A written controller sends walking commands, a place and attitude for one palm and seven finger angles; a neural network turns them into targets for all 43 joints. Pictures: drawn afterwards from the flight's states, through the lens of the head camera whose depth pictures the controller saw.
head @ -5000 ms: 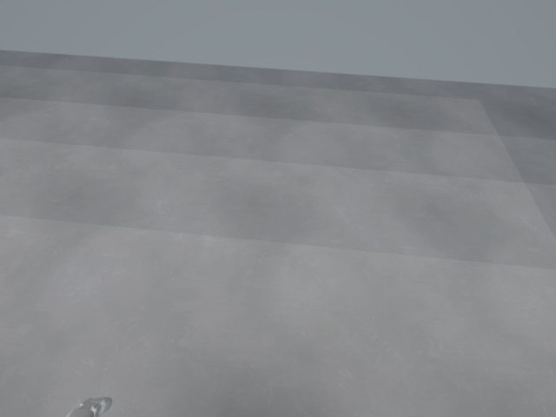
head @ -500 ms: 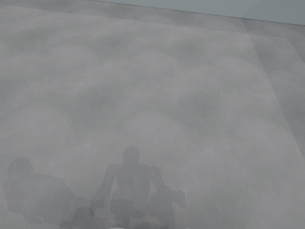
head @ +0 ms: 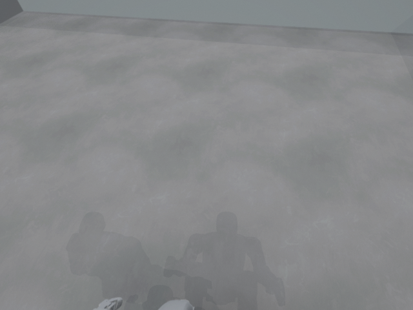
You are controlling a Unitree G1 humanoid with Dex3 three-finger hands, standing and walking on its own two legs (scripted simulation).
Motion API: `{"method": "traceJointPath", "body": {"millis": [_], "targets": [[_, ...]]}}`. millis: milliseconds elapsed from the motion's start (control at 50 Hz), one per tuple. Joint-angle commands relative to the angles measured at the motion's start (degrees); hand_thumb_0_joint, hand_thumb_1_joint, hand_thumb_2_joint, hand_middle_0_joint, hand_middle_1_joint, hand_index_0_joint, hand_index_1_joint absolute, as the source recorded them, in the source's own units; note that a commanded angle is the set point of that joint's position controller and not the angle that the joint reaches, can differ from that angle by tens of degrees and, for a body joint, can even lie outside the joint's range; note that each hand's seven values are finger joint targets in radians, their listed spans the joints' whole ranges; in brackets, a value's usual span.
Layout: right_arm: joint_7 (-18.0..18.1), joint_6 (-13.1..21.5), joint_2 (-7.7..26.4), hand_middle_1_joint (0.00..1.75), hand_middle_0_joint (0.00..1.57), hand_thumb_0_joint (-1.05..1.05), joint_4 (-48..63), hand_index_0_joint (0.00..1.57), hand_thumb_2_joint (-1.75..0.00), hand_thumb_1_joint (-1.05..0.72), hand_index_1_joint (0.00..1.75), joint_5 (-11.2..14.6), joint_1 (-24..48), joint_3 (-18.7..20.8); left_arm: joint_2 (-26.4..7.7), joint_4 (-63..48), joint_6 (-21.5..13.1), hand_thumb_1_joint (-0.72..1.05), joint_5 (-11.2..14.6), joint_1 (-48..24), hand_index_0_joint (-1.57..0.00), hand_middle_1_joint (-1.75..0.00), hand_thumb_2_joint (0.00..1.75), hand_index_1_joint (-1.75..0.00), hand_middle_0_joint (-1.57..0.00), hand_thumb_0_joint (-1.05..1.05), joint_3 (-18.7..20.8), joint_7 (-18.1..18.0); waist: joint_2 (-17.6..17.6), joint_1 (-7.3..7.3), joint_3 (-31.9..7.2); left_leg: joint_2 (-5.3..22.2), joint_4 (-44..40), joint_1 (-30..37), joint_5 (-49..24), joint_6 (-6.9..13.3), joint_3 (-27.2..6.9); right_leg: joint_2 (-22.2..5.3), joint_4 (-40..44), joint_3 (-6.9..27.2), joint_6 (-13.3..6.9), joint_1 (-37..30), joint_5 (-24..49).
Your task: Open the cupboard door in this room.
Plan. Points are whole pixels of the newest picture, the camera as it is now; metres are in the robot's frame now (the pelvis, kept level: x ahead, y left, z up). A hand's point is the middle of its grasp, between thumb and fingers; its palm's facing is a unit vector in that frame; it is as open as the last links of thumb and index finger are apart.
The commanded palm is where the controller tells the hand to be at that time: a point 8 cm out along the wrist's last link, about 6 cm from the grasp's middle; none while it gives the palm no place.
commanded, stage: turn or walk to find it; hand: left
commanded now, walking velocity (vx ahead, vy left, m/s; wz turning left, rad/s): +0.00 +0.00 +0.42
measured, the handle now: out of the picture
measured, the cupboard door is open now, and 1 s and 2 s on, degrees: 0 0 0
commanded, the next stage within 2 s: none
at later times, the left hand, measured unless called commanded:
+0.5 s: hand out of the picture -0.03 +0.28 -0.17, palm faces +0.24 -0.94 -0.24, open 7.4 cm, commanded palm none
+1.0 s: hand out of the picture -0.07 +0.21 -0.15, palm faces +0.43 -0.87 -0.25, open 7.4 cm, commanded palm none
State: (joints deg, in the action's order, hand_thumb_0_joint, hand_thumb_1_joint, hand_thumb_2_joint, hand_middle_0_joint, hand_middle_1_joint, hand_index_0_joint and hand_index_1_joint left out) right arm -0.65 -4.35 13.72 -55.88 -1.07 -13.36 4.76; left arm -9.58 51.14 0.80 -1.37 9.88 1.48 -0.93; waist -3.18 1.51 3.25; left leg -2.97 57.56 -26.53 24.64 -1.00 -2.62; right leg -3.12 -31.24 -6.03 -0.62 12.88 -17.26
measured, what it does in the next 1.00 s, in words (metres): steps on the spot, turning left: left foot, then right foot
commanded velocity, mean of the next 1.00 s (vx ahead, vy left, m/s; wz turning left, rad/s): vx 0.00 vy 0.00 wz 0.42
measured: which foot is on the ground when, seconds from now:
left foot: up 0.00-0.26, down 0.28-0.76, up 0.78-1.00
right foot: down 0.00-0.28, up 0.30-0.74, down 0.76-1.00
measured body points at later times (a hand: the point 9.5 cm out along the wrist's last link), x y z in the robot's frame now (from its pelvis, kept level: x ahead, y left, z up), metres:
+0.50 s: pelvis -0.03 +0.05 +0.00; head -0.01 +0.08 +0.45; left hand -0.04 +0.33 -0.15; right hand +0.10 -0.17 -0.13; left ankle -0.03 +0.14 -0.73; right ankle -0.02 -0.10 -0.66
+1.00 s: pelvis -0.05 +0.01 +0.01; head -0.02 -0.01 +0.45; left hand -0.09 +0.25 -0.13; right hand +0.09 -0.22 -0.15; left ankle -0.13 +0.14 -0.65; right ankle -0.02 -0.09 -0.73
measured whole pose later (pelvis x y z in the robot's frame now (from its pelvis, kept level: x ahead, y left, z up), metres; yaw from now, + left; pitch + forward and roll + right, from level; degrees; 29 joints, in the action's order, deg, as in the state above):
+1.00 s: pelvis -0.05 +0.01 +0.01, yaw +26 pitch -1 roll +1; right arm -1.0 -4.8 14.5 -56.8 -1.1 -14.0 5.0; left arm -9.3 52.8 0.7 -1.6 12.6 1.3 -1.0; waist -1.8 1.4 3.5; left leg 0.7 63.5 -27.4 22.4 -3.5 -1.2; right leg -4.9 -28.8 -8.8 -0.7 10.7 -16.6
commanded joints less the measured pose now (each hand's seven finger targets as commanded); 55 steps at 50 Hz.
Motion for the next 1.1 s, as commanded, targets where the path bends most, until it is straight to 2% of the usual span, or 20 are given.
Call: {"method": "traceJointPath", "body": {"millis": [0,140,180,220,240,260,280,320,360,400,580,700,720,740,760,780,820,840,1020,1080], "targets": [[-0.5,1.3,3.8,0.30,0.20,0.00,3.7,0.20,-0.90,-0.90,0.30,-0.2,0.1,1.2,-10.4,-4.0,-1.4,0.90,-0.1,-1.2,-0.20,-0.30,0.90,-0.30,-0.20,0.00,3.0,-1.3,12.4,-0.32,-0.7,4.4,10.1,-4.3,-2.6,-2.3,1.0,-14.8,13.6,7.2,-5.9,-1.0,15.3],[-0.4,1.7,2.4,0.30,0.20,0.00,5.1,0.20,-0.90,-0.90,0.30,0.4,5.9,0.0,-14.3,-0.6,-0.8,0.90,-0.6,5.7,-0.20,-0.30,0.90,-0.30,-0.20,0.00,4.1,-0.9,15.3,-4.15,-2.3,4.2,-9.0,1.9,2.1,-2.5,6.3,-16.9,9.5,4.5,-7.0,-5.4,23.8],[-0.3,2.3,2.5,0.30,0.20,0.00,4.9,0.20,-0.90,-0.90,0.30,0.7,4.4,-0.2,-14.9,-0.2,-0.6,0.90,-0.6,5.0,-0.20,-0.30,0.90,-0.30,-0.20,0.00,4.4,-0.9,15.9,-3.33,-4.0,4.0,-16.6,5.2,1.0,-2.1,7.4,-17.2,6.2,3.5,-6.2,-6.7,26.8],[-0.1,2.8,3.6,0.30,0.20,0.00,3.9,0.20,-0.90,-0.90,0.30,0.5,0.7,-0.2,-14.8,-0.1,-0.2,0.90,0.0,4.3,-0.20,-0.30,0.90,-0.30,-0.20,0.00,4.5,-0.7,13.3,-1.15,-6.0,3.7,-28.6,13.7,-9.4,-1.4,8.4,-15.5,0.5,-0.2,-2.4,-3.3,23.6],[-0.2,3.5,6.5,0.30,0.20,0.00,3.4,0.20,-0.90,-0.90,0.30,0.3,-1.6,0.4,-13.0,-0.5,0.3,0.90,0.6,4.7,-0.20,-0.30,0.90,-0.30,-0.20,0.00,4.2,-0.5,5.5,0.16,-8.1,7.4,-35.1,21.5,-17.5,0.0,3.7,-13.2,-7.3,-2.5,0.6,2.6,16.7],[0.0,3.9,12.6,0.30,0.20,0.00,3.8,0.20,-0.90,-0.90,0.30,-0.2,-3.3,1.7,-9.1,-2.6,0.6,0.90,0.9,5.4,-0.20,-0.30,0.90,-0.30,-0.20,0.00,3.5,-0.1,-12.6,0.74,-7.9,22.1,-37.3,27.4,-34.6,6.4,-15.5,-5.4,-18.7,-5.0,5.0,17.2,-9.7],[0.4,3.5,14.6,0.30,0.20,0.00,3.2,0.20,-0.90,-0.90,0.30,0.0,-5.8,2.2,-8.5,-3.8,1.2,0.90,0.2,1.2,-0.20,-0.30,0.90,-0.30,-0.20,0.00,2.5,-0.4,-12.4,2.71,-7.2,26.6,-39.3,22.9,-35.3,10.5,-18.7,-4.1,-27.3,0.1,4.8,17.5,-19.8],[1.6,3.7,11.7,0.30,0.20,0.00,3.1,0.20,-0.90,-0.90,0.30,-0.2,-2.7,1.4,-9.1,-2.8,1.5,0.90,0.4,-2.1,-0.20,-0.30,0.90,-0.30,-0.20,0.00,3.1,-0.4,-10.1,1.93,-3.9,21.9,-39.8,18.2,-30.0,10.7,-15.9,-4.2,-33.7,5.1,4.4,19.5,-13.6],[1.8,4.1,9.1,0.30,0.20,0.00,4.5,0.20,-0.90,-0.90,0.30,-0.2,2.0,0.2,-8.9,-0.7,1.3,0.90,0.4,0.7,-0.20,-0.30,0.90,-0.30,-0.20,0.00,3.3,0.2,-6.5,-0.66,-3.4,17.5,-39.4,17.3,-30.8,9.5,-10.3,-3.9,-34.0,5.0,4.8,17.8,-7.3],[1.8,4.3,8.8,0.30,0.20,0.00,4.8,0.20,-0.90,-0.90,0.30,0.1,2.7,0.1,-9.0,0.3,1.3,0.90,0.4,2.5,-0.20,-0.30,0.90,-0.30,-0.20,0.00,3.2,0.4,-4.5,-1.14,-4.7,16.4,-39.7,18.2,-31.0,9.7,-8.6,-3.4,-32.2,4.8,5.1,16.4,-5.8],[1.5,3.5,9.4,0.30,0.20,0.00,4.5,0.20,-0.90,-0.90,0.30,-0.4,-0.2,1.1,-7.6,-2.1,1.1,0.90,0.6,-0.9,-0.20,-0.30,0.90,-0.30,-0.20,0.00,2.8,-0.2,-4.4,0.74,-4.8,16.7,-39.4,18.9,-27.1,11.7,-16.1,-0.7,-18.3,5.1,4.9,12.8,-9.0],[1.0,2.9,8.7,0.30,0.20,0.00,5.6,0.20,-0.90,-0.90,0.30,-0.2,2.0,1.4,-7.8,-1.4,0.1,0.90,1.0,5.2,-0.20,-0.30,0.90,-0.30,-0.20,0.00,2.9,-0.7,-3.3,-2.46,-6.5,12.0,-34.6,9.5,-24.1,8.1,-16.5,1.3,4.1,3.8,3.6,-3.6,1.6],[0.7,2.9,6.9,0.30,0.20,0.00,6.0,0.20,-0.90,-0.90,0.30,0.3,1.9,1.3,-9.8,-1.2,-0.4,0.90,0.7,6.8,-0.20,-0.30,0.90,-0.30,-0.20,0.00,3.3,-0.9,1.3,-3.24,-6.9,9.0,-30.5,3.4,-17.5,5.3,-14.2,-2.5,11.1,7.1,2.5,-10.7,3.9],[0.4,3.0,3.3,0.30,0.20,0.00,7.1,0.20,-0.90,-0.90,0.30,0.7,1.6,0.7,-14.5,-1.4,-0.8,0.90,-0.2,7.7,-0.20,-0.30,0.90,-0.30,-0.20,0.00,4.3,-1.3,14.8,-3.66,-6.3,1.3,-19.3,-7.2,-4.1,1.1,-5.3,-15.8,16.2,21.4,-2.5,-15.0,0.4],[0.4,2.7,4.1,0.30,0.20,0.00,8.2,0.20,-0.90,-0.90,0.30,0.1,2.8,1.0,-16.8,-2.9,-0.5,0.90,-0.2,6.0,-0.20,-0.30,0.90,-0.30,-0.20,0.00,4.3,-1.2,17.8,-4.05,-4.5,-1.1,-6.4,-7.5,6.8,-0.3,-1.2,-24.5,18.3,25.8,-7.9,-7.4,2.9],[0.5,1.7,5.7,0.30,0.20,0.00,8.0,0.20,-0.90,-0.90,0.30,-0.4,3.9,1.6,-15.3,-3.3,-0.8,0.90,0.2,4.3,-0.20,-0.30,0.90,-0.30,-0.20,0.00,4.8,-1.6,19.7,-3.72,-3.5,1.2,2.0,-6.7,7.1,-0.2,-3.3,-23.6,19.0,25.8,-9.0,-2.0,2.6],[-0.2,1.2,5.0,0.30,0.20,0.00,5.0,0.20,-0.90,-0.90,0.30,-0.4,1.7,1.6,-11.5,-4.0,-1.0,0.90,0.3,-1.1,-0.20,-0.30,0.90,-0.30,-0.20,0.00,3.4,-1.2,10.4,-0.20,1.0,2.8,10.7,-6.6,-0.6,-0.7,-2.3,-16.4,16.5,15.1,-6.6,1.4,5.6],[-0.4,1.2,4.2,0.30,0.20,0.00,3.9,0.20,-0.90,-0.90,0.30,-0.4,-0.2,1.5,-10.6,-4.2,-1.2,0.90,0.3,-1.9,-0.20,-0.30,0.90,-0.30,-0.20,0.00,3.0,-1.0,10.9,0.46,0.7,3.1,11.9,-6.5,-3.2,-1.5,-1.2,-14.3,15.1,10.5,-5.4,0.3,9.2],[-0.3,1.5,2.7,0.30,0.20,0.00,4.7,0.20,-0.90,-0.90,0.30,0.3,6.3,-0.1,-13.5,-0.1,-1.1,0.90,-0.5,6.9,-0.20,-0.30,0.90,-0.30,-0.20,0.00,3.7,-0.9,14.4,-4.18,-2.1,4.3,-6.6,-0.6,2.0,-3.1,5.1,-16.3,9.8,5.0,-7.1,-7.5,27.0],[-0.1,2.3,2.6,0.30,0.20,0.00,4.7,0.20,-0.90,-0.90,0.30,0.8,5.9,-0.5,-14.7,0.8,-0.8,0.90,-0.6,7.1,-0.20,-0.30,0.90,-0.30,-0.20,0.00,4.2,-0.8,15.7,-4.12,-4.4,3.7,-16.4,4.4,1.5,-2.2,7.2,-17.1,5.9,3.9,-6.7,-8.9,31.7]]}}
